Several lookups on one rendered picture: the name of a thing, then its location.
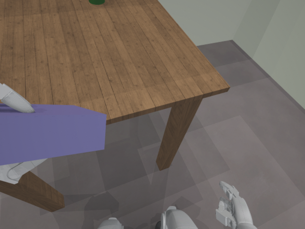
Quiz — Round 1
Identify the robot right thigh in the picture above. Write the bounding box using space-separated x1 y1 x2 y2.
161 209 198 229

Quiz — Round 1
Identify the robot left thigh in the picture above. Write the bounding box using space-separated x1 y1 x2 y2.
97 219 124 229

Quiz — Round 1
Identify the robot thigh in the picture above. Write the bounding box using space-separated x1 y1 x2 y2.
97 219 124 229
161 209 198 229

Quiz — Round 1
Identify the right robot hand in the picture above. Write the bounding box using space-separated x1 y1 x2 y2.
216 181 253 229

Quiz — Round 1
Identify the table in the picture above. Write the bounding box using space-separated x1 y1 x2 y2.
0 0 230 212

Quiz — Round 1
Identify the sponge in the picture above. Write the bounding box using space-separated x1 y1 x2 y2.
0 104 107 166

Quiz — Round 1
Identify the left robot hand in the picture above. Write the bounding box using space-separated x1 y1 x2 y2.
0 83 47 184

